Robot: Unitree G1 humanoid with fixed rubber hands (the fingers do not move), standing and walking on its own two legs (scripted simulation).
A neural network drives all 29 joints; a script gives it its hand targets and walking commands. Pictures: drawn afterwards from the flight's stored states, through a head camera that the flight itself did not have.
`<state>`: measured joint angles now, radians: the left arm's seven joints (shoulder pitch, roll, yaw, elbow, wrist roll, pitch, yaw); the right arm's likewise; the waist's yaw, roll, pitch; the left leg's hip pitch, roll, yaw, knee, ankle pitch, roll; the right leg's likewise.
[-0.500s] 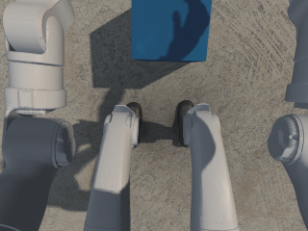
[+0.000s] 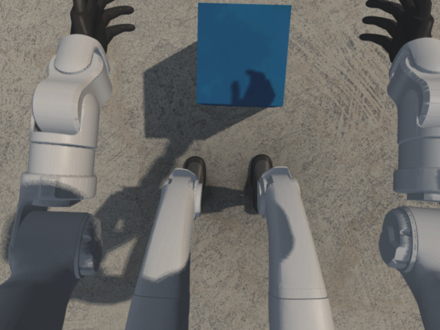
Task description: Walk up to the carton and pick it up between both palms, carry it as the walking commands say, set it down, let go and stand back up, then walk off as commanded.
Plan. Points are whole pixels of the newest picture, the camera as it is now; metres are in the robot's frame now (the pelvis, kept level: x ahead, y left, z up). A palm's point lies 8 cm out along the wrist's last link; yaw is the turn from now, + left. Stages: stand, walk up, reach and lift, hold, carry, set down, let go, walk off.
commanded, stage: let go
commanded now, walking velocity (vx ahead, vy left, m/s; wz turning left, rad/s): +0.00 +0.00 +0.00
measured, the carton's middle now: (239, 65) +0.52 -0.03 -0.52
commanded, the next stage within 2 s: stand in 1.22 s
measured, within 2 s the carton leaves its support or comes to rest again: neither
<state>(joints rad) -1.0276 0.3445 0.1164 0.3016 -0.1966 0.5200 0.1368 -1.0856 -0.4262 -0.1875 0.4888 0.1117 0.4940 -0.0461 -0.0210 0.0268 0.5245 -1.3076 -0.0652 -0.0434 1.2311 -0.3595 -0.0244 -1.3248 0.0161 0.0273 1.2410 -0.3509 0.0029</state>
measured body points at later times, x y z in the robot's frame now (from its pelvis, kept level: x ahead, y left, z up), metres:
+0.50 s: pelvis +0.03 +0.00 +0.08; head +0.18 -0.01 +0.51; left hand +0.31 +0.22 +0.01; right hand +0.31 -0.23 +0.01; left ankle +0.11 +0.12 -0.61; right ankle +0.11 -0.11 -0.61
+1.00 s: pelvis +0.09 +0.00 +0.12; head +0.14 -0.02 +0.57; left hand +0.27 +0.23 +0.05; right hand +0.27 -0.24 +0.04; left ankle +0.11 +0.12 -0.61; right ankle +0.11 -0.12 -0.61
